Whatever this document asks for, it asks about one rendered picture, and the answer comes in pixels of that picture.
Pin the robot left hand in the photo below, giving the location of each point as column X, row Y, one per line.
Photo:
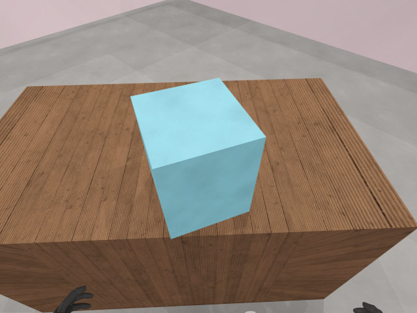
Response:
column 68, row 306

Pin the carton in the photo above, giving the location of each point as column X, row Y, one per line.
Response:
column 204, row 152

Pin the pedestal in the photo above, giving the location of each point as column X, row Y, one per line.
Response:
column 79, row 207

